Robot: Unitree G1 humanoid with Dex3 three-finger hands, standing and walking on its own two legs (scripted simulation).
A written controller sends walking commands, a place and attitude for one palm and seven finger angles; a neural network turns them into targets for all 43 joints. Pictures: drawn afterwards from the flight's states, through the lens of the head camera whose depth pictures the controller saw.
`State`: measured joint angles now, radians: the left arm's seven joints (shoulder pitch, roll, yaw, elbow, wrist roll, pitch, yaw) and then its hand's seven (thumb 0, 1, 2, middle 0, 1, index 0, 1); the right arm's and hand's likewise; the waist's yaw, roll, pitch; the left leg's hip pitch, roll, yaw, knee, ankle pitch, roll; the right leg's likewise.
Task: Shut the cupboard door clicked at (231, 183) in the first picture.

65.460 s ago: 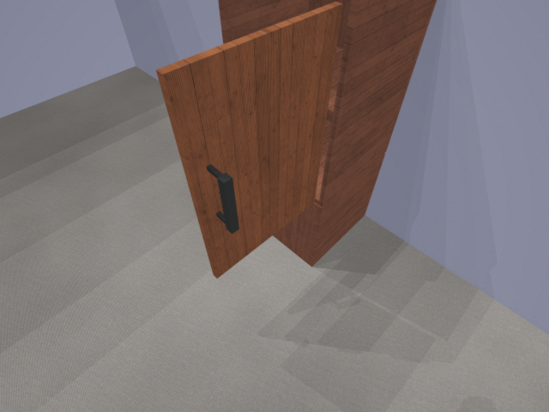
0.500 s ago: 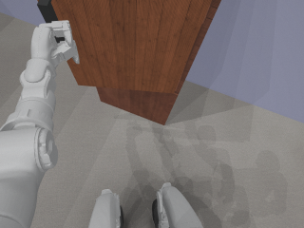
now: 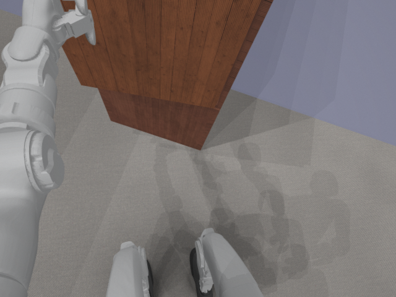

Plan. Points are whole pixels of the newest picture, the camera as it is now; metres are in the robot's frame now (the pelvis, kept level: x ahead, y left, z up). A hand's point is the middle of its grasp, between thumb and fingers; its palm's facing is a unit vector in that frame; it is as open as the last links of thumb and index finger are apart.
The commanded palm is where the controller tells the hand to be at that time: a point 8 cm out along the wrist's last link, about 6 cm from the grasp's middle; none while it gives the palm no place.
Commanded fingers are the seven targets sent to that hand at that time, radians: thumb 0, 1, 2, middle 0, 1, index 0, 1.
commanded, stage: push the door shut along its arc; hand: left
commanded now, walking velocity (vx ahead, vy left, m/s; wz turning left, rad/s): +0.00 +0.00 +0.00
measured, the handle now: out of the picture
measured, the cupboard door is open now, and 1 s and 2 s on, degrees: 10 8 8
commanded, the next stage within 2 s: pull the fist back off the door in 0.04 s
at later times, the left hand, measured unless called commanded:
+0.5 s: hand (101, 18) +0.60 +0.08 +0.09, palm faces +0.15 -0.99 -0.02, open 3.0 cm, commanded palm +0.55 +0.12 +0.10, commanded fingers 0.00 0.90 0.90 -1.30 -1.50 -1.30 -1.50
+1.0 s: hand (106, 64) +0.50 +0.08 +0.10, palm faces +0.11 -0.99 -0.02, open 3.1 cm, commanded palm +0.48 +0.12 +0.10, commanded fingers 0.00 0.90 0.90 -1.30 -1.50 -1.30 -1.50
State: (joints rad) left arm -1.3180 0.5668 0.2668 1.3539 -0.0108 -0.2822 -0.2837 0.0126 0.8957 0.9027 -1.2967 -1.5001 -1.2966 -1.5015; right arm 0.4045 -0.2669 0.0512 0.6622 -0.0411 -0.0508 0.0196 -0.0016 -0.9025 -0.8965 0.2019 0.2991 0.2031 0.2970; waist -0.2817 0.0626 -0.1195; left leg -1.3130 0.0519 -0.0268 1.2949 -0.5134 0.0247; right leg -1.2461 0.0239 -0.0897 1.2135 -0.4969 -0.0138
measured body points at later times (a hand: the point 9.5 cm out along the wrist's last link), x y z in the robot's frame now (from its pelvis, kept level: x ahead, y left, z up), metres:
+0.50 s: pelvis +0.02 -0.01 +0.02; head +0.19 -0.01 +0.44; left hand +0.58 +0.14 +0.10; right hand -0.04 -0.24 -0.09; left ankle +0.03 +0.10 -0.61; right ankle +0.03 -0.12 -0.61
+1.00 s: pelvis +0.02 -0.02 +0.04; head +0.13 -0.01 +0.47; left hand +0.49 +0.13 +0.10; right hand +0.07 -0.29 -0.09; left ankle +0.03 +0.10 -0.61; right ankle +0.03 -0.12 -0.61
